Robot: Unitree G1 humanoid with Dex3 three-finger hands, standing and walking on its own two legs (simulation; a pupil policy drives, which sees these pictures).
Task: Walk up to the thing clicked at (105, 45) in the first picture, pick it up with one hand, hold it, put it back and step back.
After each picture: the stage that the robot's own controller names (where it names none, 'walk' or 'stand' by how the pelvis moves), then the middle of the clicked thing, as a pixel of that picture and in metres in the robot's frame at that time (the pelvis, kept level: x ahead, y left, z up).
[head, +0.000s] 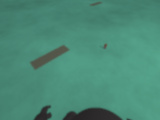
stand; (105, 46) +1.60 -0.33 -0.72
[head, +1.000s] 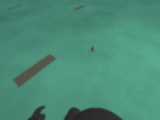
walk; (92, 49) +1.49 +0.05 -0.70
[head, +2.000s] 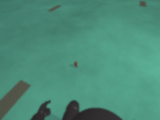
walk; (75, 64) +0.94 +0.29 -0.72
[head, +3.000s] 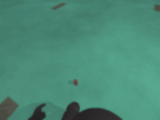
walk; (75, 82) +0.54 +0.21 -0.70
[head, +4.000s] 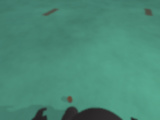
stand; (70, 99) +0.32 +0.23 -0.70
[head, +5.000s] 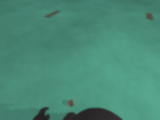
stand; (71, 103) +0.30 +0.20 -0.72
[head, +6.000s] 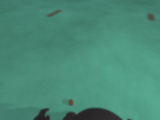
stand; (71, 102) +0.31 +0.20 -0.73
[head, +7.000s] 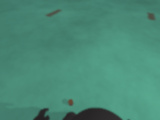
stand; (70, 102) +0.30 +0.20 -0.73
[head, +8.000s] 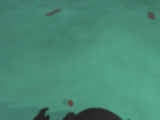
stand; (70, 103) +0.29 +0.20 -0.73
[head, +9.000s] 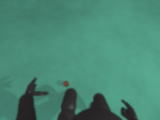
go down; (66, 84) +0.32 +0.22 -0.58
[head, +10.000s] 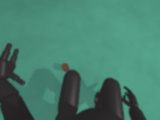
go down; (65, 67) +0.37 +0.25 -0.32
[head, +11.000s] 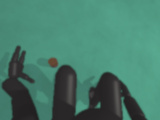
close in; (53, 63) +0.35 +0.28 -0.25
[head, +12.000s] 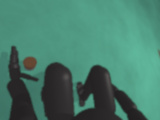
close; (30, 64) +0.34 +0.29 -0.21
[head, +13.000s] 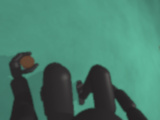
close; (28, 63) +0.33 +0.30 -0.21
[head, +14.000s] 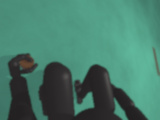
lift; (26, 63) +0.33 +0.30 -0.22
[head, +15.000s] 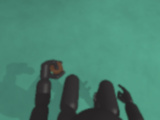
lift; (58, 70) +0.31 +0.23 -0.03
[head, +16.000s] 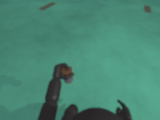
hold; (67, 74) +0.32 +0.16 +0.01
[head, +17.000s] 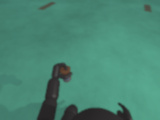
hold; (66, 74) +0.33 +0.18 -0.01
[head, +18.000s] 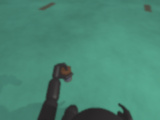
hold; (66, 74) +0.32 +0.17 +0.00
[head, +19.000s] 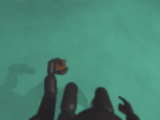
crouch; (62, 68) +0.36 +0.20 -0.07
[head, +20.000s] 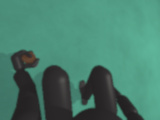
lower; (31, 60) +0.36 +0.30 -0.21
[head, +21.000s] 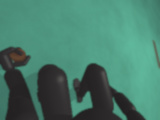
lower; (19, 58) +0.37 +0.31 -0.21
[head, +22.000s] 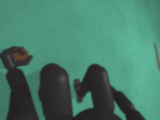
lower; (22, 57) +0.36 +0.31 -0.22
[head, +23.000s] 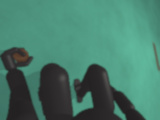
lower; (22, 58) +0.36 +0.31 -0.22
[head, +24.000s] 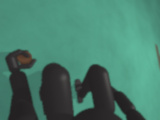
loosen; (25, 60) +0.35 +0.30 -0.22
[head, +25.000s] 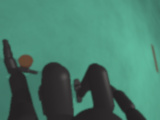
withdraw; (26, 62) +0.34 +0.29 -0.22
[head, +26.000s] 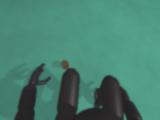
walk; (65, 65) +0.38 +0.25 -0.32
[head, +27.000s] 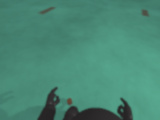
stand; (69, 101) +0.30 +0.19 -0.66
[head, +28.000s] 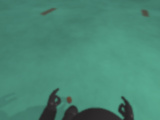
stand; (69, 100) +0.33 +0.21 -0.67
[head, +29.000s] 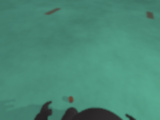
stand; (71, 99) +0.33 +0.20 -0.70
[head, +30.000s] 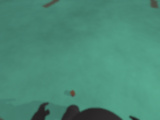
walk; (72, 93) +0.35 +0.19 -0.71
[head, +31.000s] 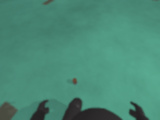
walk; (74, 81) +0.50 +0.22 -0.69
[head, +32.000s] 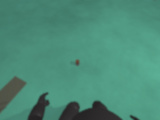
walk; (77, 62) +0.82 +0.19 -0.69
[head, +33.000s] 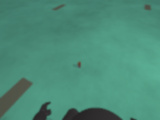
stand; (79, 64) +0.94 +0.20 -0.71
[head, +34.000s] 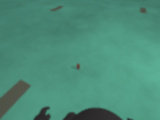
stand; (78, 66) +0.93 +0.20 -0.73
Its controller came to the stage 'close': yes
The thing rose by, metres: 0.71
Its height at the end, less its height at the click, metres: +0.00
